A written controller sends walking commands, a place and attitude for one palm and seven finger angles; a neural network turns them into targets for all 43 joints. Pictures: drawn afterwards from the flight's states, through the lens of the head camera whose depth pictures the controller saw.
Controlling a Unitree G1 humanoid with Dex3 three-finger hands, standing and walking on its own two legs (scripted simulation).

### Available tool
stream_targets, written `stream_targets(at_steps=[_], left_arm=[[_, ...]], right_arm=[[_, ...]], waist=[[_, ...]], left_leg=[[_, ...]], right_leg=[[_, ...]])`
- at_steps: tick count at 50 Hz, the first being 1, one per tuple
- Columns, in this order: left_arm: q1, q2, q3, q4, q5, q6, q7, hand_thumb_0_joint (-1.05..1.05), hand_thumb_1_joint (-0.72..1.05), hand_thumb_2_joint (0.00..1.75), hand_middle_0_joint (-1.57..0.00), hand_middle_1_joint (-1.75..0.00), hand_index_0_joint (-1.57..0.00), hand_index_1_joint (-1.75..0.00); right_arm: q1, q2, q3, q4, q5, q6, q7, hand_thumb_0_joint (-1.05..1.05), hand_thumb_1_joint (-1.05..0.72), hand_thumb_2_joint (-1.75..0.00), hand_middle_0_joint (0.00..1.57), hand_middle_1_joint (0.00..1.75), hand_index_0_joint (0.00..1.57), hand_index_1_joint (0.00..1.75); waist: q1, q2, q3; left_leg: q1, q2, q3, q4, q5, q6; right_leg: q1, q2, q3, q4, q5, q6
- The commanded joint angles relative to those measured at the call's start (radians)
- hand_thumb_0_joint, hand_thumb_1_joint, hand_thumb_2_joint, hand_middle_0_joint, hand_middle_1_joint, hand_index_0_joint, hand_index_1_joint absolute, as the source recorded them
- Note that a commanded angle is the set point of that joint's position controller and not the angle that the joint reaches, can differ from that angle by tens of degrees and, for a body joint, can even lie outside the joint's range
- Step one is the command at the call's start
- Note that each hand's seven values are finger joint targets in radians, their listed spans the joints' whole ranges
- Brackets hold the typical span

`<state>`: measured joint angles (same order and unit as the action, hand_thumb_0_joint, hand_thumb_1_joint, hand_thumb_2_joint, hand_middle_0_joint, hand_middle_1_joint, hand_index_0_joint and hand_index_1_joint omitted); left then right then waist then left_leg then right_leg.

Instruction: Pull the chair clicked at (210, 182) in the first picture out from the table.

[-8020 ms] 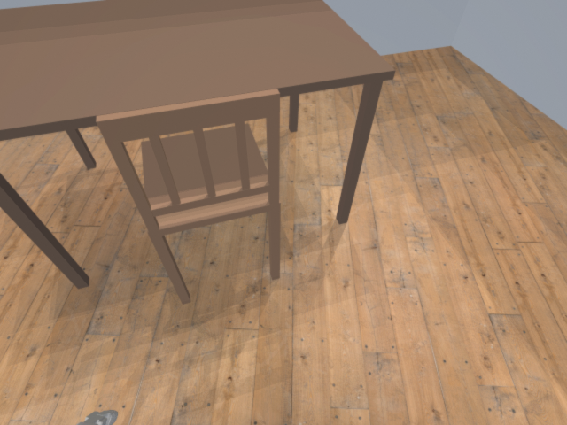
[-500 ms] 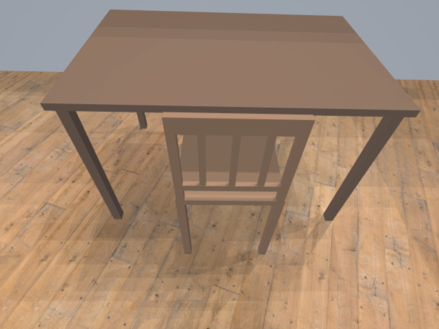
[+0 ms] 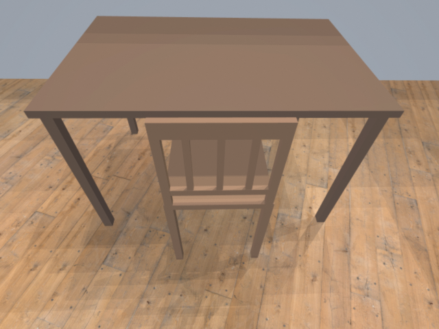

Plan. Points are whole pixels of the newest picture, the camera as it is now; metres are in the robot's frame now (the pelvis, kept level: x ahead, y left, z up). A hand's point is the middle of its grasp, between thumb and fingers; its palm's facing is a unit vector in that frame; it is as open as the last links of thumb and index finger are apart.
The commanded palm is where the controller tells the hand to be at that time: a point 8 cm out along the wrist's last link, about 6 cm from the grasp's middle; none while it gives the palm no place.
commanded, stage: look again from close up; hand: left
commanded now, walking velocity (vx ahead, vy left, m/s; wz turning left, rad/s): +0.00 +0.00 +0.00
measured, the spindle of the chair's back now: (220, 165) +0.58 +0.03 -0.11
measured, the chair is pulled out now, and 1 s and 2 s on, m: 0.00 0.00 0.00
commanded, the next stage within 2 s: shuffle to correct the standing spot in 1.16 s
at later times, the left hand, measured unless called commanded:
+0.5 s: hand out of the picture +0.01 +0.13 -0.17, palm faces +0.03 -0.99 -0.15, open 7.4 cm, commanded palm none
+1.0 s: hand out of the picture +0.02 +0.14 -0.17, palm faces +0.02 -0.98 -0.18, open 7.4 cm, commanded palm none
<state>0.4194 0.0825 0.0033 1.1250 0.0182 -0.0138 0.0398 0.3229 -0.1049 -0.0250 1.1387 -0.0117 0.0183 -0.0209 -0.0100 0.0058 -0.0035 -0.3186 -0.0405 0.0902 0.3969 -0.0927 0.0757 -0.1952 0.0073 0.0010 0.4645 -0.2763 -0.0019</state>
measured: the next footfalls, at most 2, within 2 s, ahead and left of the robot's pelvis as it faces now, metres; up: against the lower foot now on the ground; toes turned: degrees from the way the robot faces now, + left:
none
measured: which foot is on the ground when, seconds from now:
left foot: down 0.00-1.00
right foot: down 0.00-1.00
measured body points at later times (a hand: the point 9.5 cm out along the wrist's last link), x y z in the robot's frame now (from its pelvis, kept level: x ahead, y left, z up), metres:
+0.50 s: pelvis +0.03 -0.01 +0.00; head +0.05 -0.01 +0.45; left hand +0.01 +0.19 -0.16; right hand +0.02 -0.23 -0.16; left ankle +0.08 +0.07 -0.74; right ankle -0.02 -0.12 -0.74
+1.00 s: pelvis +0.05 -0.02 +0.00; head +0.07 -0.02 +0.45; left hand +0.03 +0.19 -0.15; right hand +0.05 -0.24 -0.16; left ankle +0.08 +0.07 -0.74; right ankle -0.02 -0.12 -0.74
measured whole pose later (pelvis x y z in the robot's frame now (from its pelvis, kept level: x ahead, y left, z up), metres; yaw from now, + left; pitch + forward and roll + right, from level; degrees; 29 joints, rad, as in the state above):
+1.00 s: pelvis +0.05 -0.02 +0.00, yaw +0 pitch +0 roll +1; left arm 0.33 0.12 -0.01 1.13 0.01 -0.02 0.04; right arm 0.25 -0.16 0.01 1.15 -0.01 -0.01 -0.03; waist 0.00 0.00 0.03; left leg -0.21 -0.04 0.09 0.38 -0.16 0.05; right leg -0.06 0.01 0.01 0.37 -0.31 -0.02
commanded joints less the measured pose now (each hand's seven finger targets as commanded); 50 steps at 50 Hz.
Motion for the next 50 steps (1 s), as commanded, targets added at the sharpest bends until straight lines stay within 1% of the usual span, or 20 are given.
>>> stream_targets(at_steps=[1,4,6,9,13,14,18,20,22,25,27,30,32,33,34,38,43,44,48,50], left_arm=[[0.129,0.073,0.013,-0.005,0.005,-0.007,0.007,0.00,0.90,0.90,-0.20,-0.30,-0.20,-0.30],[0.117,0.070,0.011,-0.007,0.003,-0.012,0.008,0.00,0.90,0.90,-0.20,-0.30,-0.20,-0.30],[0.107,0.073,0.009,-0.009,0.002,-0.014,0.008,0.00,0.90,0.90,-0.20,-0.30,-0.20,-0.30],[0.093,0.076,0.008,-0.014,-0.001,-0.017,0.010,0.00,0.90,0.90,-0.20,-0.30,-0.20,-0.30],[0.076,0.081,0.006,-0.015,-0.002,-0.019,0.010,0.00,0.90,0.90,-0.20,-0.30,-0.20,-0.30],[0.072,0.082,0.006,-0.015,-0.002,-0.017,0.010,0.00,0.90,0.90,-0.20,-0.30,-0.20,-0.30],[0.060,0.086,0.006,-0.017,-0.003,-0.021,0.011,0.00,0.90,0.90,-0.20,-0.30,-0.20,-0.30],[0.055,0.092,0.005,-0.017,-0.003,-0.020,0.012,0.00,0.90,0.90,-0.20,-0.30,-0.20,-0.30],[0.053,0.097,0.005,-0.015,-0.004,-0.020,0.012,0.00,0.90,0.90,-0.20,-0.30,-0.20,-0.30],[0.041,0.101,0.003,-0.014,-0.003,-0.018,0.012,0.00,0.90,0.90,-0.20,-0.30,-0.20,-0.30],[0.038,0.104,0.003,-0.012,-0.004,-0.017,0.011,0.00,0.90,0.90,-0.20,-0.30,-0.20,-0.30],[0.029,0.111,0.002,-0.011,-0.003,-0.017,0.010,0.00,0.90,0.90,-0.20,-0.30,-0.20,-0.30],[0.030,0.114,0.002,-0.010,-0.004,-0.017,0.010,0.00,0.90,0.90,-0.20,-0.30,-0.20,-0.30],[0.029,0.115,0.002,-0.009,-0.004,-0.018,0.010,0.00,0.90,0.90,-0.20,-0.30,-0.20,-0.30],[0.024,0.119,0.003,-0.011,-0.003,-0.017,0.010,0.00,0.90,0.90,-0.20,-0.30,-0.20,-0.30],[0.023,0.122,0.002,-0.007,-0.004,-0.017,0.010,0.00,0.90,0.90,-0.20,-0.30,-0.20,-0.30],[0.022,0.127,0.002,-0.004,-0.005,-0.015,0.010,0.00,0.90,0.90,-0.20,-0.30,-0.20,-0.30],[0.021,0.129,0.002,-0.005,-0.003,-0.014,0.010,0.00,0.90,0.90,-0.20,-0.30,-0.20,-0.30],[0.021,0.131,0.002,-0.001,-0.004,-0.016,0.009,0.00,0.90,0.90,-0.20,-0.30,-0.20,-0.30],[0.022,0.134,0.002,-0.001,-0.004,-0.015,0.009,0.00,0.90,0.90,-0.20,-0.30,-0.20,-0.30]], right_arm=[[0.058,-0.083,-0.013,-0.022,0.001,-0.018,-0.008,0.00,-0.90,-0.90,0.20,0.30,0.20,0.30],[0.060,-0.077,-0.010,-0.020,0.004,-0.023,-0.009,0.00,-0.90,-0.90,0.20,0.30,0.20,0.30],[0.060,-0.079,-0.007,-0.019,0.004,-0.026,-0.009,0.00,-0.90,-0.90,0.20,0.30,0.20,0.30],[0.058,-0.076,-0.005,-0.019,0.006,-0.027,-0.010,0.00,-0.90,-0.90,0.20,0.30,0.20,0.30],[0.051,-0.082,-0.002,-0.015,0.005,-0.031,-0.009,0.00,-0.90,-0.90,0.20,0.30,0.20,0.30],[0.045,-0.082,-0.002,-0.016,0.006,-0.028,-0.010,0.00,-0.90,-0.90,0.20,0.30,0.20,0.30],[0.042,-0.090,0.002,-0.016,0.004,-0.036,-0.012,0.00,-0.90,-0.90,0.20,0.30,0.20,0.30],[0.033,-0.091,0.006,-0.015,0.006,-0.038,-0.013,0.00,-0.90,-0.90,0.20,0.30,0.20,0.30],[0.028,-0.098,0.008,-0.014,0.006,-0.039,-0.013,0.00,-0.90,-0.90,0.20,0.30,0.20,0.30],[0.018,-0.102,0.010,-0.012,0.006,-0.037,-0.014,0.00,-0.90,-0.90,0.20,0.30,0.20,0.30],[0.013,-0.108,0.011,-0.011,0.004,-0.035,-0.013,0.00,-0.90,-0.90,0.20,0.30,0.20,0.30],[0.005,-0.113,0.013,-0.011,0.005,-0.033,-0.012,0.00,-0.90,-0.90,0.20,0.30,0.20,0.30],[0.005,-0.120,0.013,-0.012,0.003,-0.035,-0.013,0.00,-0.90,-0.90,0.20,0.30,0.20,0.30],[0.004,-0.120,0.013,-0.011,0.004,-0.036,-0.013,0.00,-0.90,-0.90,0.20,0.30,0.20,0.30],[0.000,-0.120,0.014,-0.010,0.006,-0.035,-0.013,0.00,-0.90,-0.90,0.20,0.30,0.20,0.30],[-0.006,-0.130,0.016,-0.008,0.004,-0.036,-0.014,0.00,-0.90,-0.90,0.20,0.30,0.20,0.30],[-0.009,-0.135,0.019,-0.007,0.004,-0.037,-0.015,0.00,-0.90,-0.90,0.20,0.30,0.20,0.30],[-0.011,-0.133,0.019,-0.007,0.005,-0.037,-0.015,0.00,-0.90,-0.90,0.20,0.30,0.20,0.30],[-0.011,-0.139,0.020,-0.004,0.005,-0.037,-0.015,0.00,-0.90,-0.90,0.20,0.30,0.20,0.30],[-0.013,-0.138,0.020,-0.005,0.004,-0.037,-0.015,0.00,-0.90,-0.90,0.20,0.30,0.20,0.30]], waist=[[0.011,0.009,0.109],[0.010,0.000,0.103],[0.006,-0.025,0.098],[0.004,-0.011,0.087],[0.003,-0.021,0.085],[0.003,-0.030,0.099],[0.002,-0.024,0.048],[0.005,-0.014,0.055],[0.006,-0.026,0.046],[0.006,-0.011,0.069],[0.005,-0.005,0.063],[0.007,-0.018,0.089],[0.005,-0.023,0.058],[0.006,-0.017,0.058],[0.007,-0.034,0.071],[0.006,-0.026,0.051],[0.008,-0.012,0.057],[0.010,-0.015,0.073],[0.008,-0.033,0.062],[0.009,-0.019,0.073]], left_leg=[[0.083,0.137,-0.204,-0.139,-0.289,-0.037],[0.102,0.139,-0.198,-0.126,-0.239,-0.033],[0.115,0.136,-0.190,-0.108,-0.195,-0.034],[0.144,0.136,-0.177,-0.088,-0.145,-0.033],[0.150,0.136,-0.171,-0.079,-0.111,-0.034],[0.146,0.136,-0.171,-0.084,-0.128,-0.035],[0.184,0.139,-0.163,-0.055,-0.014,-0.030],[0.182,0.140,-0.161,-0.053,0.015,-0.029],[0.192,0.141,-0.160,-0.049,0.035,-0.029],[0.187,0.140,-0.161,-0.054,0.034,-0.031],[0.198,0.140,-0.161,-0.058,0.022,-0.033],[0.190,0.140,-0.162,-0.066,0.010,-0.035],[0.215,0.142,-0.160,-0.059,0.042,-0.034],[0.220,0.142,-0.158,-0.059,0.052,-0.033],[0.211,0.143,-0.159,-0.061,0.051,-0.033],[0.230,0.144,-0.159,-0.057,0.082,-0.034],[0.235,0.144,-0.157,-0.062,0.089,-0.034],[0.227,0.144,-0.156,-0.063,0.083,-0.034],[0.236,0.145,-0.157,-0.066,0.090,-0.035],[0.232,0.143,-0.154,-0.069,0.080,-0.036]], right_leg=[[-0.166,-0.070,0.085,-0.119,-0.118,-0.042],[-0.149,-0.075,0.085,-0.122,-0.073,-0.041],[-0.147,-0.085,0.093,-0.129,-0.054,-0.043],[-0.139,-0.087,0.098,-0.136,-0.023,-0.042],[-0.125,-0.094,0.100,-0.135,0.007,-0.042],[-0.131,-0.090,0.098,-0.142,-0.018,-0.040],[-0.086,-0.098,0.104,-0.128,0.089,-0.041],[-0.074,-0.101,0.099,-0.128,0.112,-0.038],[-0.060,-0.102,0.100,-0.129,0.129,-0.036],[-0.061,-0.103,0.097,-0.138,0.118,-0.034],[-0.061,-0.102,0.099,-0.143,0.106,-0.035],[-0.066,-0.104,0.098,-0.155,0.096,-0.033],[-0.050,-0.105,0.098,-0.150,0.124,-0.033],[-0.047,-0.106,0.097,-0.151,0.133,-0.032],[-0.047,-0.104,0.097,-0.156,0.130,-0.030],[-0.030,-0.108,0.098,-0.158,0.154,-0.029],[-0.024,-0.109,0.097,-0.163,0.152,-0.028],[-0.027,-0.107,0.094,-0.169,0.144,-0.027],[-0.019,-0.110,0.097,-0.170,0.156,-0.026],[-0.023,-0.111,0.097,-0.174,0.148,-0.026]])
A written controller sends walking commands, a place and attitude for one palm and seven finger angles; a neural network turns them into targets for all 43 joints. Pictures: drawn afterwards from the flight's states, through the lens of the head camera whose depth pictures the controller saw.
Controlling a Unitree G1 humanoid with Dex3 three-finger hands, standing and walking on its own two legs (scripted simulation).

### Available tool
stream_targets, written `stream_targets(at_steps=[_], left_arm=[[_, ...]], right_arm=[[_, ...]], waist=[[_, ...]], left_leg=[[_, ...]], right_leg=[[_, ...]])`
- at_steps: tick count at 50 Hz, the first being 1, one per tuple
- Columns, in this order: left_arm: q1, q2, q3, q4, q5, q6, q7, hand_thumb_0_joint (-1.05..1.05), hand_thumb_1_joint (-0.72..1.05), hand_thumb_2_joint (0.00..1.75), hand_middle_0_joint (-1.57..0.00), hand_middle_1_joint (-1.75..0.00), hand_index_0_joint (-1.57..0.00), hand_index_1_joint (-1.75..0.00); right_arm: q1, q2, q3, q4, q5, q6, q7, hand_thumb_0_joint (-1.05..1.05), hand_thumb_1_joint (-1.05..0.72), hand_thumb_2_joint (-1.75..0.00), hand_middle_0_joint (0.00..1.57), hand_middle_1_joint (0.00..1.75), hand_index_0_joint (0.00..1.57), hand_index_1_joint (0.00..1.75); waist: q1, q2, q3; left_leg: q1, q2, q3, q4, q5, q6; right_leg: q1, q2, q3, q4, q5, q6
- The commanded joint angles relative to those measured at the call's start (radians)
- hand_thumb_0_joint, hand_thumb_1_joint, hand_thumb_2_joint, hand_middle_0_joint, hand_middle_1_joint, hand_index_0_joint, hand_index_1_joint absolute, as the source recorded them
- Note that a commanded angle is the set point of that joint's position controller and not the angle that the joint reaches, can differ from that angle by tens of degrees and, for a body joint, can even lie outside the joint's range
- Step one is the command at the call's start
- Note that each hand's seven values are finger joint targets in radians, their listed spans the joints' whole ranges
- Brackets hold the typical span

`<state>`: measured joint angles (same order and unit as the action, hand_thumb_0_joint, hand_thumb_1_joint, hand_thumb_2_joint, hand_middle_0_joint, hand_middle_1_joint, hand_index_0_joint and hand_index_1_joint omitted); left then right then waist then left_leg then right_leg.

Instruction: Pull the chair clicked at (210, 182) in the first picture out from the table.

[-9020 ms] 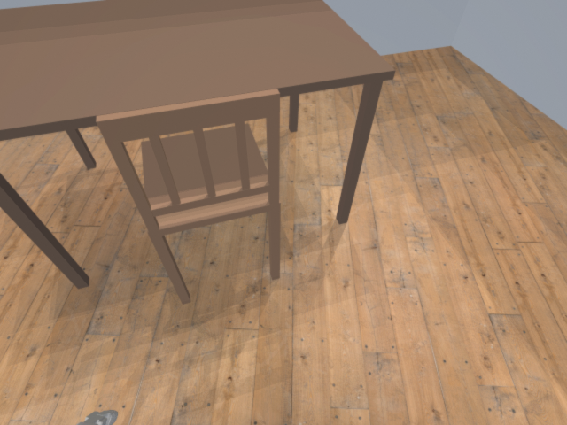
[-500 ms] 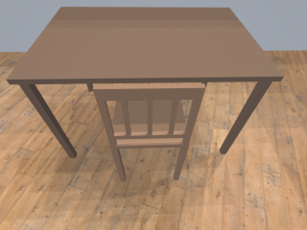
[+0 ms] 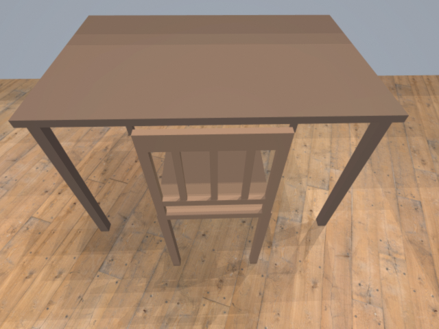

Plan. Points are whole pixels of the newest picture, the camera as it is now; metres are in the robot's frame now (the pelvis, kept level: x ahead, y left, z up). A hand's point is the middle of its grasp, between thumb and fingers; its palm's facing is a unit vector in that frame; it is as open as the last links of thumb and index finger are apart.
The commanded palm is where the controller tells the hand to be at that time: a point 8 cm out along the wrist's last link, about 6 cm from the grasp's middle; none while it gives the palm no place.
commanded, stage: look again from close up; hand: left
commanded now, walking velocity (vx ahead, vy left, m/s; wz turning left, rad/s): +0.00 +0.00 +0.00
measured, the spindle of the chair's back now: (214, 175) +0.53 +0.05 -0.12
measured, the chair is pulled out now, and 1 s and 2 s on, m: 0.00 0.00 0.00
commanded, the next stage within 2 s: shuffle to correct the standing spot in 0.16 s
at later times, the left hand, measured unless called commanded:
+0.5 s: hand out of the picture -0.03 +0.15 -0.18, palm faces +0.05 -0.98 -0.17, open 7.4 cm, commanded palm none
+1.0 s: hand out of the picture +0.05 +0.10 -0.19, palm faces +0.11 -0.98 -0.16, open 7.4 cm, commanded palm none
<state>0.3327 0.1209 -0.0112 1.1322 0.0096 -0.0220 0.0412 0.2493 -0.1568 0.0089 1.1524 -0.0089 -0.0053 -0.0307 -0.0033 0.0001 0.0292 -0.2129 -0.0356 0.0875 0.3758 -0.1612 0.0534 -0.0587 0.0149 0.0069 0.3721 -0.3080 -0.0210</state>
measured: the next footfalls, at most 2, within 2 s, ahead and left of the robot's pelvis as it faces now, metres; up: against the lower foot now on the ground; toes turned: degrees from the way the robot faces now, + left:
right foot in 1.06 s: +0.18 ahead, -0.23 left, +0.00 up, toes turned +2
left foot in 1.36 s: +0.13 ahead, +0.02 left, +0.00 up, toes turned +8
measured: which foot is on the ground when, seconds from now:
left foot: down 0.00-1.00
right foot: down 0.00-0.84, up 0.86-1.00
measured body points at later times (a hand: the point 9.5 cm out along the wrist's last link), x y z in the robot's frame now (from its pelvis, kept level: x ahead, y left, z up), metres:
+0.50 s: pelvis +0.02 -0.01 -0.01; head +0.03 -0.01 +0.44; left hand -0.03 +0.20 -0.17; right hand +0.00 -0.23 -0.17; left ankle +0.03 +0.08 -0.74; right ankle -0.07 -0.10 -0.74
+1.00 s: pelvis +0.08 -0.07 -0.01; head +0.11 -0.07 +0.43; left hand +0.05 +0.15 -0.17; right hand +0.10 -0.29 -0.17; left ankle +0.08 +0.06 -0.74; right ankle +0.08 -0.19 -0.71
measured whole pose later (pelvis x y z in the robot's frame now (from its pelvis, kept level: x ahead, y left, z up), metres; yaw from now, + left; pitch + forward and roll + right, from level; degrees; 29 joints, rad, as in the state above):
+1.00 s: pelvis +0.08 -0.07 -0.01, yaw +3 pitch +0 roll +1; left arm 0.33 0.13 0.05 1.04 0.03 0.03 0.00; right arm 0.26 -0.14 -0.03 1.07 -0.03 -0.02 -0.05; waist 0.00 -0.02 0.07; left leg -0.28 0.03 0.09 0.56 -0.28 0.00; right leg -0.43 -0.06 -0.01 0.91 -0.40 -0.02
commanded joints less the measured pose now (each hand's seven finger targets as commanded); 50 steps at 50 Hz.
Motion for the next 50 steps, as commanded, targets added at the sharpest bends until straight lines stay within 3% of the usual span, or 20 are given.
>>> stream_targets(at_steps=[1,13,18,23,26,29,31,32,33,34,35,37,39,40,41,42,43,45,48,50], left_arm=[[0.108,0.097,0.017,-0.009,0.005,-0.007,0.008,0.00,0.90,0.90,-0.20,-0.30,-0.20,-0.30],[0.112,0.100,0.019,-0.002,0.004,-0.008,0.009,0.00,0.90,0.90,-0.20,-0.30,-0.20,-0.30],[0.120,0.089,0.023,0.005,0.009,0.003,-0.001,0.00,0.90,0.90,-0.20,-0.30,-0.20,-0.30],[0.128,0.082,0.035,-0.015,0.019,0.015,-0.013,0.00,0.90,0.90,-0.20,-0.30,-0.20,-0.30],[0.139,0.077,0.043,-0.030,0.022,0.015,-0.017,0.00,0.90,0.90,-0.20,-0.30,-0.20,-0.30],[0.168,0.068,0.048,-0.029,0.020,0.012,-0.018,0.00,0.90,0.90,-0.20,-0.30,-0.20,-0.30],[0.215,0.087,0.059,-0.014,0.019,0.010,-0.013,0.00,0.90,0.90,-0.20,-0.30,-0.20,-0.30],[0.247,0.109,0.068,-0.006,0.018,0.010,-0.006,0.00,0.90,0.90,-0.20,-0.30,-0.20,-0.30],[0.273,0.099,0.066,0.000,0.018,0.007,0.001,0.00,0.90,0.90,-0.20,-0.30,-0.20,-0.30],[0.299,0.092,0.060,0.008,0.022,0.003,0.006,0.00,0.90,0.90,-0.20,-0.30,-0.20,-0.30],[0.284,0.092,0.060,0.003,0.025,0.001,0.010,0.00,0.90,0.90,-0.20,-0.30,-0.20,-0.30],[0.231,0.124,0.062,-0.017,0.024,-0.002,0.006,0.00,0.90,0.90,-0.20,-0.30,-0.20,-0.30],[0.153,0.136,0.060,-0.034,0.011,0.003,-0.009,0.00,0.90,0.90,-0.20,-0.30,-0.20,-0.30],[0.133,0.124,0.064,-0.050,0.008,0.008,-0.017,0.00,0.90,0.90,-0.20,-0.30,-0.20,-0.30],[0.110,0.062,0.057,-0.083,0.000,0.010,-0.024,0.00,0.90,0.90,-0.20,-0.30,-0.20,-0.30],[0.072,0.086,0.062,-0.123,0.017,0.017,-0.023,0.00,0.90,0.90,-0.20,-0.30,-0.20,-0.30],[0.044,0.087,0.073,-0.139,0.031,0.024,-0.024,0.00,0.90,0.90,-0.20,-0.30,-0.20,-0.30],[0.072,0.080,0.081,-0.142,0.029,0.036,-0.039,0.00,0.90,0.90,-0.20,-0.30,-0.20,-0.30],[0.132,0.026,0.068,-0.110,0.018,0.038,-0.042,0.00,0.90,0.90,-0.20,-0.30,-0.20,-0.30],[0.192,0.018,0.057,-0.072,0.021,0.023,-0.035,0.00,0.90,0.90,-0.20,-0.30,-0.20,-0.30]], right_arm=[[0.063,-0.087,-0.014,-0.017,0.001,-0.013,-0.005,0.00,-0.90,-0.90,0.20,0.30,0.20,0.30],[0.064,-0.090,-0.013,-0.012,0.002,-0.016,-0.008,0.00,-0.90,-0.90,0.20,0.30,0.20,0.30],[0.088,-0.088,-0.022,0.005,-0.005,-0.009,-0.006,0.00,-0.90,-0.90,0.20,0.30,0.20,0.30],[0.114,-0.114,-0.046,-0.010,-0.008,-0.005,-0.011,0.00,-0.90,-0.90,0.20,0.30,0.20,0.30],[0.139,-0.121,-0.058,-0.017,-0.009,-0.010,-0.018,0.00,-0.90,-0.90,0.20,0.30,0.20,0.30],[0.133,-0.108,-0.060,-0.025,-0.007,-0.014,-0.023,0.00,-0.90,-0.90,0.20,0.30,0.20,0.30],[0.087,-0.070,-0.052,-0.042,-0.006,-0.018,-0.023,0.00,-0.90,-0.90,0.20,0.30,0.20,0.30],[0.049,-0.044,-0.047,-0.059,-0.009,-0.021,-0.022,0.00,-0.90,-0.90,0.20,0.30,0.20,0.30],[0.001,-0.044,-0.047,-0.075,-0.016,-0.020,-0.025,0.00,-0.90,-0.90,0.20,0.30,0.20,0.30],[-0.009,-0.042,-0.051,-0.081,-0.017,-0.020,-0.027,0.00,-0.90,-0.90,0.20,0.30,0.20,0.30],[-0.008,-0.040,-0.052,-0.082,-0.015,-0.023,-0.029,0.00,-0.90,-0.90,0.20,0.30,0.20,0.30],[0.013,-0.026,-0.050,-0.084,-0.011,-0.030,-0.028,0.00,-0.90,-0.90,0.20,0.30,0.20,0.30],[0.146,-0.028,-0.054,-0.036,-0.014,-0.033,-0.037,0.00,-0.90,-0.90,0.20,0.30,0.20,0.30],[0.252,-0.069,-0.066,-0.010,-0.018,-0.032,-0.047,0.00,-0.90,-0.90,0.20,0.30,0.20,0.30],[0.316,-0.152,-0.089,0.003,-0.030,-0.029,-0.050,0.00,-0.90,-0.90,0.20,0.30,0.20,0.30],[0.293,-0.182,-0.092,-0.025,-0.019,-0.020,-0.039,0.00,-0.90,-0.90,0.20,0.30,0.20,0.30],[0.214,-0.151,-0.083,-0.050,-0.016,-0.027,-0.034,0.00,-0.90,-0.90,0.20,0.30,0.20,0.30],[0.074,-0.125,-0.072,-0.101,-0.015,-0.039,-0.034,0.00,-0.90,-0.90,0.20,0.30,0.20,0.30],[-0.018,-0.150,-0.074,-0.135,-0.020,-0.030,-0.023,0.00,-0.90,-0.90,0.20,0.30,0.20,0.30],[-0.025,-0.144,-0.071,-0.131,-0.018,-0.012,-0.012,0.00,-0.90,-0.90,0.20,0.30,0.20,0.30]], waist=[[0.002,-0.015,0.032],[0.004,-0.027,0.026],[-0.007,-0.009,0.054],[-0.007,0.038,0.096],[-0.004,0.033,0.064],[0.010,0.007,0.046],[0.034,-0.120,0.046],[0.044,-0.218,0.067],[0.060,-0.227,0.106],[0.058,-0.162,0.090],[0.043,-0.104,0.073],[0.009,-0.063,0.030],[-0.067,-0.108,0.003],[-0.111,-0.091,-0.025],[-0.126,0.140,-0.002],[-0.102,0.090,0.078],[-0.062,0.034,0.154],[0.002,0.116,0.127],[0.042,0.145,0.012],[0.068,0.062,-0.006]], left_leg=[[0.128,0.138,-0.154,-0.045,0.154,-0.014],[0.133,0.140,-0.152,-0.042,0.181,-0.013],[0.096,0.140,-0.175,-0.051,-0.070,-0.002],[0.025,0.208,-0.310,-0.120,-0.265,0.052],[0.029,0.243,-0.369,-0.095,-0.205,0.090],[-0.011,0.220,-0.308,-0.008,-0.099,0.081],[-0.157,0.114,-0.120,0.187,-0.006,0.024],[-0.270,0.056,-0.029,0.316,-0.090,-0.005],[-0.368,0.047,-0.006,0.452,-0.299,-0.018],[-0.419,0.058,-0.001,0.541,-0.373,-0.019],[-0.428,0.063,0.003,0.549,-0.396,-0.020],[-0.313,0.040,0.048,0.383,-0.361,-0.016],[0.003,0.006,0.081,0.169,-0.103,-0.002],[0.212,0.110,-0.072,0.106,0.055,0.051],[0.256,0.414,-0.452,-0.032,0.158,0.203],[0.072,0.521,-0.588,-0.145,0.017,0.269],[-0.047,0.488,-0.541,-0.167,-0.113,0.230],[-0.141,0.427,-0.428,-0.171,-0.180,0.171],[-0.203,0.295,-0.201,-0.102,-0.123,0.108],[-0.262,0.213,-0.138,0.001,-0.251,0.048]], right_leg=[[-0.154,-0.117,0.092,-0.081,0.182,-0.007],[-0.137,-0.119,0.088,-0.081,0.215,-0.005],[-0.174,-0.100,0.040,-0.039,-0.004,-0.011],[-0.227,-0.071,-0.028,0.075,-0.068,-0.012],[-0.238,-0.064,-0.033,0.118,-0.050,-0.013],[-0.181,-0.072,-0.008,0.066,-0.006,-0.026],[-0.021,-0.136,0.092,-0.045,0.121,-0.052],[0.061,-0.201,0.165,-0.073,0.364,-0.074],[0.112,-0.251,0.186,-0.045,0.691,-0.112],[0.166,-0.277,0.171,0.010,0.943,-0.135],[0.205,-0.274,0.149,0.060,1.069,-0.172],[0.171,-0.241,0.112,0.144,1.125,-0.188],[-0.032,-0.157,0.045,0.284,1.027,-0.123],[-0.229,-0.108,0.029,0.452,0.788,-0.072],[-0.463,-0.007,-0.054,0.764,0.102,-0.003],[-0.504,-0.009,0.028,0.888,-0.237,-0.011],[-0.536,-0.065,0.093,0.873,-0.200,-0.023],[-0.481,-0.122,0.113,0.773,-0.129,-0.016],[-0.243,-0.101,-0.013,0.467,-0.071,0.014],[-0.086,-0.043,-0.106,0.281,0.044,0.043]])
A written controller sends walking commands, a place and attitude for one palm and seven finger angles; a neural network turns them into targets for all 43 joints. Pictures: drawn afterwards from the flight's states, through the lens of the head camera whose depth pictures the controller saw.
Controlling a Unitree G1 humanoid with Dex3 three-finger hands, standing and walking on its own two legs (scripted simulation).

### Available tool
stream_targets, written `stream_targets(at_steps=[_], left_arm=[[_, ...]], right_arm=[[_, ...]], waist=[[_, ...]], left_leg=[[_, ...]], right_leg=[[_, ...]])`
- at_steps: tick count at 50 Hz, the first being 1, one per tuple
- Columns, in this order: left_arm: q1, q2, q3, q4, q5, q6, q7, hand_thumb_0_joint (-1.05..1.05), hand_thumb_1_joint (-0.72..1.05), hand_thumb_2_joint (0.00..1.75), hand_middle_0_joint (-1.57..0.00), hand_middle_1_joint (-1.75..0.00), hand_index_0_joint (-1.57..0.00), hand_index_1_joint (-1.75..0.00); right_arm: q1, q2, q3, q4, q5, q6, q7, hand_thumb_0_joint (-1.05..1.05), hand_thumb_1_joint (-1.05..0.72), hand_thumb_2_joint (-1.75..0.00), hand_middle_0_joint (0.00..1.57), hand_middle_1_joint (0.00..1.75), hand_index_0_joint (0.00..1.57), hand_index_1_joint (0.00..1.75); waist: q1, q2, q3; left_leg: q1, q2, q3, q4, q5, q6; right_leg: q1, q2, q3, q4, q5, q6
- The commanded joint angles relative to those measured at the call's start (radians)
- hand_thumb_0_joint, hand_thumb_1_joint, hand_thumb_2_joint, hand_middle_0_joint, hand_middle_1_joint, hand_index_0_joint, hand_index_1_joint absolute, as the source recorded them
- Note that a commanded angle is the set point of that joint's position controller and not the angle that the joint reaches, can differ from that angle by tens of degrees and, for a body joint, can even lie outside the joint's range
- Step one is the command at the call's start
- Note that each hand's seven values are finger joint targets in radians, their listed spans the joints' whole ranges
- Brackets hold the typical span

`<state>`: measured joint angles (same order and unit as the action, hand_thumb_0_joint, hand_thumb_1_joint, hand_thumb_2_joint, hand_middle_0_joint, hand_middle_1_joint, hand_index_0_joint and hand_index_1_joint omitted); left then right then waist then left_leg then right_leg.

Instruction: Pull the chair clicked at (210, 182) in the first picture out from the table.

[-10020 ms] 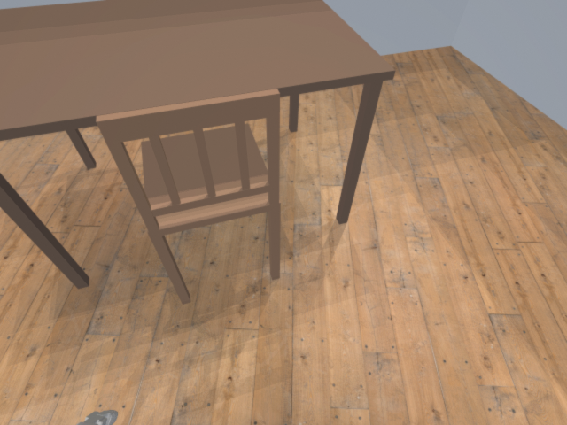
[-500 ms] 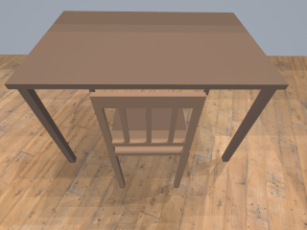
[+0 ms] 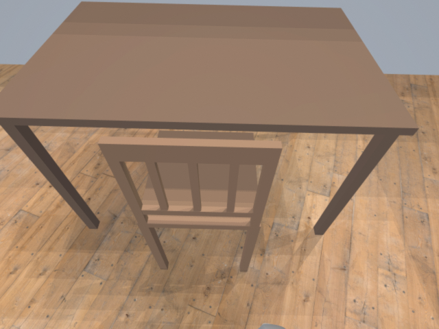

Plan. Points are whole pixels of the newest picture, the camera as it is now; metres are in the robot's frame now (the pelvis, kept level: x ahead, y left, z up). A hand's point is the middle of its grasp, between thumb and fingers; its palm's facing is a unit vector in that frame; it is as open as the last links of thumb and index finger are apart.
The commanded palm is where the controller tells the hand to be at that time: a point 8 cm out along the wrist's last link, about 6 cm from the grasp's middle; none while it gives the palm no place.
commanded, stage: come to a stop and stand still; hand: left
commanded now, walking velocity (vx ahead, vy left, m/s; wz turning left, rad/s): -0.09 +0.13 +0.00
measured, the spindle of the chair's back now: (195, 187) +0.45 +0.09 -0.10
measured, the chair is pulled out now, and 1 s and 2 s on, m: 0.00 0.00 0.00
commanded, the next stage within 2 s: look again from close up in 1.06 s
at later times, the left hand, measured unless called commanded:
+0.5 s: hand out of the picture +0.07 +0.20 -0.17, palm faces +0.08 -0.96 -0.26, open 7.4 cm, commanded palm none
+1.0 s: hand out of the picture +0.00 +0.14 -0.16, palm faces +0.04 -0.98 -0.20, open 7.4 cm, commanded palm none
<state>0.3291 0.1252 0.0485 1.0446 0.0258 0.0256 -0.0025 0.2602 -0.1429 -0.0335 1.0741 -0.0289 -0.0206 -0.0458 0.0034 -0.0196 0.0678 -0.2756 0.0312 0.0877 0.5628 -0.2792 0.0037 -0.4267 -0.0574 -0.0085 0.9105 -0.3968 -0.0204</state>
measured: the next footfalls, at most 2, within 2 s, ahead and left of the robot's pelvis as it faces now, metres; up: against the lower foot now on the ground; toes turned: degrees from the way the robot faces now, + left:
right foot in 0.06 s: +0.10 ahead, -0.17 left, +0.00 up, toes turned +0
left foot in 0.36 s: +0.06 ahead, +0.09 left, +0.00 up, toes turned +6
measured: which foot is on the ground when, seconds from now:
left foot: down 0.00-0.18, up 0.20-0.34, down 0.36-1.00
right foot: up 0.00-0.04, down 0.06-0.36, up 0.38-0.62, down 0.64-1.00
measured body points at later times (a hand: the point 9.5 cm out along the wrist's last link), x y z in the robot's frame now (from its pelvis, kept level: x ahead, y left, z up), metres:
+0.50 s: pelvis +0.01 -0.01 +0.01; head +0.06 +0.01 +0.45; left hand +0.06 +0.25 -0.15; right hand +0.09 -0.25 -0.14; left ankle +0.02 +0.08 -0.73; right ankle +0.00 -0.14 -0.68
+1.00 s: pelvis +0.00 -0.03 +0.01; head +0.01 -0.04 +0.46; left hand +0.00 +0.19 -0.15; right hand +0.03 -0.25 -0.15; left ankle +0.02 +0.08 -0.73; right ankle -0.02 -0.12 -0.73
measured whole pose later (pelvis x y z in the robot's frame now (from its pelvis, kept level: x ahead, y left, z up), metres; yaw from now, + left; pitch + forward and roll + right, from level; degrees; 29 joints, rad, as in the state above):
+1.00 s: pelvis +0.00 -0.03 +0.01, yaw +2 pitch -2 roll +0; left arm 0.32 0.15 -0.03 1.06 0.01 -0.03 0.04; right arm 0.28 -0.17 0.01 1.05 -0.02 0.00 -0.01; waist -0.02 0.02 0.02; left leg -0.23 0.01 0.06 0.49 -0.23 0.01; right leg -0.16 0.03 -0.02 0.49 -0.30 -0.04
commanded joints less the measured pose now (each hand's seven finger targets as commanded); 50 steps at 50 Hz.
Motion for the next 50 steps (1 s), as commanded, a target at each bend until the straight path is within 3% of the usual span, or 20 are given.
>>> stream_targets(at_steps=[1,2,3,4,8,13,16,17,18,19,22,26,29,31,32,33,34,37,41,50], left_arm=[[0.217,0.043,-0.003,0.028,0.007,-0.035,0.017,0.00,0.90,0.90,-0.20,-0.30,-0.20,-0.30],[0.170,0.102,-0.003,0.013,0.007,-0.050,0.025,0.00,0.90,0.90,-0.20,-0.30,-0.20,-0.30],[0.082,0.178,0.007,-0.018,0.004,-0.051,0.026,0.00,0.90,0.90,-0.20,-0.30,-0.20,-0.30],[-0.001,0.230,0.015,-0.055,0.007,-0.045,0.022,0.00,0.90,0.90,-0.20,-0.30,-0.20,-0.30],[-0.047,0.227,0.031,-0.052,0.003,-0.046,0.036,0.00,0.90,0.90,-0.20,-0.30,-0.20,-0.30],[0.008,0.266,0.070,-0.051,0.011,-0.026,0.061,0.00,0.90,0.90,-0.20,-0.30,-0.20,-0.30],[-0.091,0.258,0.065,-0.086,0.004,-0.013,0.059,0.00,0.90,0.90,-0.20,-0.30,-0.20,-0.30],[-0.114,0.216,0.055,-0.106,-0.002,-0.005,0.053,0.00,0.90,0.90,-0.20,-0.30,-0.20,-0.30],[-0.114,0.151,0.040,-0.129,-0.003,0.006,0.048,0.00,0.90,0.90,-0.20,-0.30,-0.20,-0.30],[-0.125,0.136,0.028,-0.123,0.005,0.018,0.059,0.00,0.90,0.90,-0.20,-0.30,-0.20,-0.30],[-0.104,0.143,0.025,-0.091,-0.001,0.011,0.049,0.00,0.90,0.90,-0.20,-0.30,-0.20,-0.30],[-0.102,0.127,-0.003,-0.067,-0.009,-0.002,0.031,0.00,0.90,0.90,-0.20,-0.30,-0.20,-0.30],[-0.062,0.138,-0.010,-0.032,-0.011,-0.012,0.029,0.00,0.90,0.90,-0.20,-0.30,-0.20,-0.30],[-0.042,0.158,-0.021,0.003,-0.010,-0.036,0.035,0.00,0.90,0.90,-0.20,-0.30,-0.20,-0.30],[-0.052,0.170,-0.025,0.009,-0.012,-0.041,0.033,0.00,0.90,0.90,-0.20,-0.30,-0.20,-0.30],[-0.028,0.147,-0.031,0.010,0.004,-0.047,0.070,0.00,0.90,0.90,-0.20,-0.30,-0.20,-0.30],[-0.011,0.168,-0.027,-0.009,-0.004,-0.057,0.075,0.00,0.90,0.90,-0.20,-0.30,-0.20,-0.30],[-0.011,0.133,-0.043,-0.019,-0.016,-0.076,0.063,0.00,0.90,0.90,-0.20,-0.30,-0.20,-0.30],[-0.010,0.152,-0.046,-0.035,-0.016,-0.071,0.054,0.00,0.90,0.90,-0.20,-0.30,-0.20,-0.30],[0.030,0.150,-0.048,-0.032,-0.015,-0.072,0.050,0.00,0.90,0.90,-0.20,-0.30,-0.20,-0.30]], right_arm=[[-0.028,-0.134,-0.026,-0.045,0.007,0.013,0.011,0.00,-0.90,-0.90,0.20,0.30,0.20,0.30],[-0.011,-0.083,-0.019,-0.052,0.014,0.027,0.015,0.00,-0.90,-0.90,0.20,0.30,0.20,0.30],[0.048,-0.052,-0.015,-0.054,0.016,0.037,0.021,0.00,-0.90,-0.90,0.20,0.30,0.20,0.30],[0.084,-0.073,-0.022,-0.045,0.011,0.037,0.025,0.00,-0.90,-0.90,0.20,0.30,0.20,0.30],[0.090,-0.075,-0.023,-0.037,0.014,0.044,0.016,0.00,-0.90,-0.90,0.20,0.30,0.20,0.30],[0.003,-0.108,-0.038,-0.118,0.015,0.058,0.011,0.00,-0.90,-0.90,0.20,0.30,0.20,0.30],[0.069,-0.102,-0.038,-0.111,0.017,0.053,0.016,0.00,-0.90,-0.90,0.20,0.30,0.20,0.30],[0.090,-0.134,-0.041,-0.108,0.011,0.044,0.017,0.00,-0.90,-0.90,0.20,0.30,0.20,0.30],[0.066,-0.206,-0.051,-0.129,0.000,0.040,0.020,0.00,-0.90,-0.90,0.20,0.30,0.20,0.30],[0.032,-0.217,-0.047,-0.143,0.002,0.046,0.023,0.00,-0.90,-0.90,0.20,0.30,0.20,0.30],[-0.021,-0.163,-0.022,-0.143,0.001,0.025,0.008,0.00,-0.90,-0.90,0.20,0.30,0.20,0.30],[-0.016,-0.168,-0.012,-0.101,0.004,0.017,0.003,0.00,-0.90,-0.90,0.20,0.30,0.20,0.30],[-0.018,-0.167,-0.009,-0.069,0.011,0.021,0.009,0.00,-0.90,-0.90,0.20,0.30,0.20,0.30],[-0.019,-0.122,0.001,-0.053,0.026,0.015,0.014,0.00,-0.90,-0.90,0.20,0.30,0.20,0.30],[-0.008,-0.112,0.006,-0.044,0.025,0.013,0.019,0.00,-0.90,-0.90,0.20,0.30,0.20,0.30],[-0.011,-0.188,0.001,-0.077,0.021,0.003,0.027,0.00,-0.90,-0.90,0.20,0.30,0.20,0.30],[-0.038,-0.174,0.008,-0.092,0.017,0.000,0.024,0.00,-0.90,-0.90,0.20,0.30,0.20,0.30],[0.015,-0.138,0.013,-0.097,0.013,-0.009,0.024,0.00,-0.90,-0.90,0.20,0.30,0.20,0.30],[0.016,-0.123,0.018,-0.091,0.014,0.003,0.029,0.00,-0.90,-0.90,0.20,0.30,0.20,0.30],[0.044,-0.115,0.025,-0.055,0.017,-0.002,0.030,0.00,-0.90,-0.90,0.20,0.30,0.20,0.30]], waist=[[0.068,-0.012,-0.029],[0.041,-0.161,0.034],[-0.006,-0.242,0.040],[-0.042,-0.080,0.034],[-0.013,-0.151,-0.038],[0.054,-0.209,-0.118],[-0.009,-0.174,-0.155],[-0.025,-0.081,-0.156],[-0.022,0.197,-0.118],[-0.030,0.256,-0.097],[0.002,0.105,-0.082],[-0.015,0.144,-0.110],[0.003,0.101,-0.076],[-0.009,0.000,-0.057],[-0.020,0.010,-0.038],[-0.028,0.125,-0.085],[-0.004,0.114,-0.093],[-0.028,-0.098,-0.103],[-0.026,-0.022,0.005],[-0.016,-0.027,-0.003]], left_leg=[[-0.204,0.071,-0.089,-0.089,-0.186,0.049],[-0.176,-0.021,-0.041,0.031,-0.199,-0.001],[-0.089,-0.027,-0.028,0.082,-0.179,-0.010],[0.035,-0.029,-0.035,0.058,-0.112,-0.003],[-0.007,-0.015,-0.045,0.080,-0.031,-0.028],[-0.169,-0.040,-0.071,0.148,-0.220,-0.037],[0.066,-0.043,-0.040,-0.114,0.017,-0.030],[0.201,0.026,-0.089,-0.196,0.183,-0.008],[0.231,0.220,-0.296,-0.241,0.462,0.070],[0.099,0.286,-0.318,-0.266,0.551,0.143],[0.132,0.220,-0.262,-0.222,0.548,0.193],[0.208,0.208,-0.237,-0.222,0.500,0.178],[0.133,0.181,-0.230,-0.203,0.372,0.132],[0.109,0.087,-0.174,-0.190,0.199,0.037],[0.141,0.066,-0.159,-0.230,0.146,0.017],[0.160,0.108,-0.104,-0.098,0.271,0.007],[0.111,0.095,-0.131,-0.084,0.287,0.008],[0.103,0.073,-0.133,-0.087,0.225,0.025],[0.066,0.045,-0.114,-0.127,0.087,0.019],[0.070,0.044,-0.114,-0.150,0.096,0.020]], right_leg=[[0.296,0.029,-0.063,-0.365,0.161,0.053],[0.158,-0.078,0.154,-0.543,0.061,0.015],[0.044,-0.207,0.286,-0.672,-0.025,-0.043],[-0.050,-0.215,0.282,-0.669,-0.042,-0.064],[0.158,-0.215,0.213,-0.509,0.622,-0.083],[0.420,-0.310,0.262,-0.398,1.062,-0.186],[0.266,-0.251,0.179,-0.344,0.849,-0.117],[0.133,-0.156,0.102,-0.289,0.589,-0.051],[-0.027,-0.001,-0.029,-0.140,0.074,0.033],[0.013,0.038,0.013,0.044,-0.188,0.043],[-0.025,0.034,0.070,0.148,-0.066,0.040],[0.085,0.023,0.030,-0.163,-0.066,0.045],[0.235,0.024,0.013,-0.444,0.088,0.033],[0.267,-0.042,0.125,-0.608,0.269,0.003],[0.213,-0.071,0.129,-0.598,0.267,-0.010],[0.207,-0.033,0.067,-0.478,0.217,-0.001],[0.233,-0.036,0.073,-0.503,0.243,-0.011],[0.237,-0.057,0.112,-0.505,0.405,-0.036],[0.166,-0.053,0.138,-0.547,0.224,-0.044],[0.178,-0.041,0.143,-0.569,0.185,-0.038]])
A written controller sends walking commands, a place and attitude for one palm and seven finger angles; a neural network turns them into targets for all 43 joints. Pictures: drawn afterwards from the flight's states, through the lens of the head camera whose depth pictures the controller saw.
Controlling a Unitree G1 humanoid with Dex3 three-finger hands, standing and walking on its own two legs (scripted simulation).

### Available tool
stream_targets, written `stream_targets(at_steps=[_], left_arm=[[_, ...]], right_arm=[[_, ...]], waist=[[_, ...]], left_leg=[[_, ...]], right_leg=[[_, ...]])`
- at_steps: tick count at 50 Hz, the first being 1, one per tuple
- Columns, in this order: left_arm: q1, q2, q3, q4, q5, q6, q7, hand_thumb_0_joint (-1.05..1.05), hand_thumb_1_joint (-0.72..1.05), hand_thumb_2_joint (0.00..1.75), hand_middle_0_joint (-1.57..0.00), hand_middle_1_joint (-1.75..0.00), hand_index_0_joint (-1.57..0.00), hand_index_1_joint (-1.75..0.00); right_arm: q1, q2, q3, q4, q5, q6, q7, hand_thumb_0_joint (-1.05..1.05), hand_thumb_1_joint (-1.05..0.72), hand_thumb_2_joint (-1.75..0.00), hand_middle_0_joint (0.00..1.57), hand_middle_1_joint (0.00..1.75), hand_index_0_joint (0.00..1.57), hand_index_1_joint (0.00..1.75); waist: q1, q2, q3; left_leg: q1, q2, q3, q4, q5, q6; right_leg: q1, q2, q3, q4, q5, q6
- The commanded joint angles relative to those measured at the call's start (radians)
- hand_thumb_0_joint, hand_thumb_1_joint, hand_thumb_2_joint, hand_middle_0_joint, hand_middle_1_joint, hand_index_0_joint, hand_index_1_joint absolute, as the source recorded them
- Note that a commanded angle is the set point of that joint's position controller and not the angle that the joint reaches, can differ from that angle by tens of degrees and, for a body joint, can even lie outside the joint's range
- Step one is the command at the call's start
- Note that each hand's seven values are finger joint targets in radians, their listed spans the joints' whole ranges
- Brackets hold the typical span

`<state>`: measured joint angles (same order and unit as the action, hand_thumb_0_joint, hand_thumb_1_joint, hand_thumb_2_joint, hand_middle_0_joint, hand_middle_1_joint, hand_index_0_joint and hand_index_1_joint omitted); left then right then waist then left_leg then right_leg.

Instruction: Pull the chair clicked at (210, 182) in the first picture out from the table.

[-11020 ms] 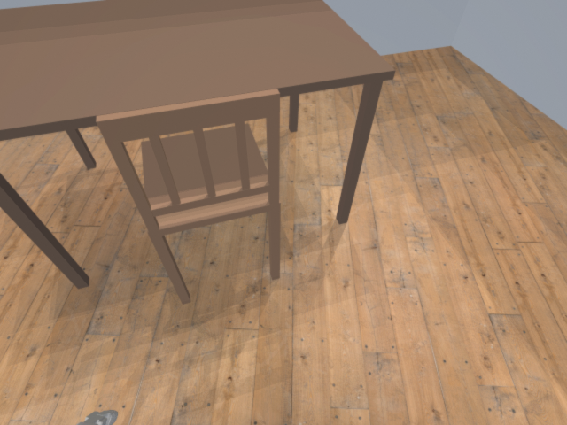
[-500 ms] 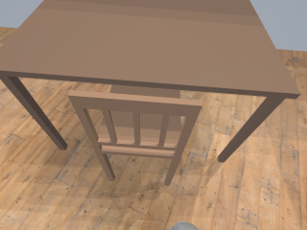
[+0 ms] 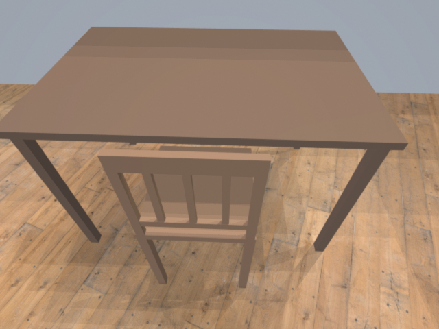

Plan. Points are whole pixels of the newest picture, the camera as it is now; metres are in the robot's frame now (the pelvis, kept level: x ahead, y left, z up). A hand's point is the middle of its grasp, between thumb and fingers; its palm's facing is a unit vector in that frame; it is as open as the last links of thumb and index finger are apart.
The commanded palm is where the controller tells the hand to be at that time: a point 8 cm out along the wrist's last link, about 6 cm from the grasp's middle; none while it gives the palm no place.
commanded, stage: come to a stop and stand still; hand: left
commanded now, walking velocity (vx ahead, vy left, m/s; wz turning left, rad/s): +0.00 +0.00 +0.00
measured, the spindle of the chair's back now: (190, 199) +0.46 +0.10 -0.11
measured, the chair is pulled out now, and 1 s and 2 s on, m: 0.00 0.00 0.00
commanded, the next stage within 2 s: look again from close up in 0.06 s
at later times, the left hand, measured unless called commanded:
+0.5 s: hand out of the picture +0.00 +0.18 -0.18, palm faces +0.01 -0.99 -0.17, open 7.4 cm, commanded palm none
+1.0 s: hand out of the picture -0.02 +0.20 -0.18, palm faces +0.01 -0.99 -0.16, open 7.4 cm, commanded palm none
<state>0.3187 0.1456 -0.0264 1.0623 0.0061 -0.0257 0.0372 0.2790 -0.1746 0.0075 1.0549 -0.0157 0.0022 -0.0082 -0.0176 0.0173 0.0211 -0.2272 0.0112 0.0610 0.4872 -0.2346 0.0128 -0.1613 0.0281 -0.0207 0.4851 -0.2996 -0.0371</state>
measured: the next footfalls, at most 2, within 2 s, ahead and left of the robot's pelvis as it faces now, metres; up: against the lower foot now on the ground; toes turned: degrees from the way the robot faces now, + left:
none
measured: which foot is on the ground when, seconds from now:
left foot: down 0.00-1.00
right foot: down 0.00-1.00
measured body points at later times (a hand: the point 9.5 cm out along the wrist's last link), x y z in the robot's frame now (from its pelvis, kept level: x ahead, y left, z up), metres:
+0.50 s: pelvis +0.00 +0.01 +0.00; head +0.00 +0.02 +0.45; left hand +0.00 +0.23 -0.16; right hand +0.01 -0.21 -0.15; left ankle +0.02 +0.11 -0.74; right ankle -0.02 -0.10 -0.74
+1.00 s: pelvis +0.00 +0.04 +0.00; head +0.01 +0.05 +0.45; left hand -0.02 +0.25 -0.16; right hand +0.00 -0.18 -0.15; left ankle +0.02 +0.11 -0.74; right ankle -0.02 -0.10 -0.74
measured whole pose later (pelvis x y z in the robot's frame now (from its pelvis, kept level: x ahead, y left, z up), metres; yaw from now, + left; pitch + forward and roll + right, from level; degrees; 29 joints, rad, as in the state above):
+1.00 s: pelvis +0.00 +0.04 +0.00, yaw +0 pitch -1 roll +0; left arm 0.34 0.15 -0.02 1.11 0.01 -0.01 0.04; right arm 0.28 -0.15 0.02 1.13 0.00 -0.02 -0.02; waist 0.00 -0.02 0.02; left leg -0.19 -0.04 0.09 0.40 -0.20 0.07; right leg -0.13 -0.02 0.00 0.41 -0.26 0.02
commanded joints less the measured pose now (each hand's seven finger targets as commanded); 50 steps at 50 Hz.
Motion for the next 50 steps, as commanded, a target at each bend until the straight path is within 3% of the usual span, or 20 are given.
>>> stream_targets(at_steps=[1,7,18,19,24,43,44,48,50], left_arm=[[0.042,0.125,0.025,-0.046,0.003,-0.020,0.010,0.00,0.90,0.90,-0.20,-0.30,-0.20,-0.30],[0.053,0.123,0.023,-0.034,0.004,-0.016,0.008,0.00,0.90,0.90,-0.20,-0.30,-0.20,-0.30],[0.070,0.113,0.020,-0.009,0.004,-0.016,0.009,0.00,0.90,0.90,-0.20,-0.30,-0.20,-0.30],[0.069,0.113,0.020,-0.007,0.005,-0.015,0.009,0.00,0.90,0.90,-0.20,-0.30,-0.20,-0.30],[0.074,0.111,0.020,-0.001,0.007,-0.010,0.009,0.00,0.90,0.90,-0.20,-0.30,-0.20,-0.30],[0.092,0.097,0.020,0.017,0.010,-0.002,0.009,0.00,0.90,0.90,-0.20,-0.30,-0.20,-0.30],[0.091,0.098,0.021,0.017,0.010,0.000,0.009,0.00,0.90,0.90,-0.20,-0.30,-0.20,-0.30],[0.099,0.093,0.021,0.020,0.010,-0.001,0.010,0.00,0.90,0.90,-0.20,-0.30,-0.20,-0.30],[0.100,0.093,0.020,0.020,0.010,0.000,0.011,0.00,0.90,0.90,-0.20,-0.30,-0.20,-0.30]], right_arm=[[0.025,-0.086,-0.015,-0.029,0.003,-0.026,-0.008,0.00,-0.90,-0.90,0.20,0.30,0.20,0.30],[0.032,-0.082,-0.012,-0.004,0.005,-0.027,-0.009,0.00,-0.90,-0.90,0.20,0.30,0.20,0.30],[0.036,-0.088,-0.009,0.025,0.009,-0.039,-0.014,0.00,-0.90,-0.90,0.20,0.30,0.20,0.30],[0.031,-0.081,-0.009,0.027,0.011,-0.038,-0.015,0.00,-0.90,-0.90,0.20,0.30,0.20,0.30],[0.029,-0.084,-0.009,0.034,0.012,-0.035,-0.015,0.00,-0.90,-0.90,0.20,0.30,0.20,0.30],[0.048,-0.093,-0.012,0.042,0.011,-0.037,-0.015,0.00,-0.90,-0.90,0.20,0.30,0.20,0.30],[0.043,-0.090,-0.013,0.041,0.013,-0.036,-0.016,0.00,-0.90,-0.90,0.20,0.30,0.20,0.30],[0.055,-0.091,-0.013,0.044,0.013,-0.041,-0.017,0.00,-0.90,-0.90,0.20,0.30,0.20,0.30],[0.053,-0.087,-0.013,0.044,0.014,-0.039,-0.017,0.00,-0.90,-0.90,0.20,0.30,0.20,0.30]], waist=[[0.006,-0.043,0.046],[0.011,-0.042,0.052],[0.018,-0.023,0.008],[0.021,-0.032,0.038],[0.021,-0.032,0.057],[0.019,-0.019,0.040],[0.022,-0.021,0.067],[0.020,-0.022,0.031],[0.022,-0.031,0.060]], left_leg=[[0.023,0.065,-0.088,-0.078,0.049,0.011],[0.016,0.068,-0.091,-0.098,0.031,0.010],[0.056,0.088,-0.100,-0.109,0.139,0.022],[0.046,0.089,-0.098,-0.114,0.128,0.023],[0.044,0.091,-0.103,-0.135,0.094,0.025],[0.077,0.096,-0.124,-0.182,0.087,0.031],[0.061,0.096,-0.125,-0.189,0.066,0.033],[0.091,0.099,-0.127,-0.185,0.119,0.034],[0.069,0.094,-0.126,-0.186,0.098,0.034]], right_leg=[[-0.091,-0.127,0.154,-0.142,0.086,-0.022],[-0.089,-0.124,0.148,-0.154,0.053,-0.016],[-0.042,-0.121,0.120,-0.121,0.193,-0.003],[-0.053,-0.119,0.116,-0.128,0.184,-0.002],[-0.062,-0.120,0.110,-0.138,0.144,0.003],[-0.054,-0.123,0.081,-0.135,0.131,0.016],[-0.061,-0.121,0.078,-0.139,0.116,0.017],[-0.048,-0.125,0.077,-0.130,0.148,0.019],[-0.054,-0.126,0.081,-0.138,0.137,0.018]])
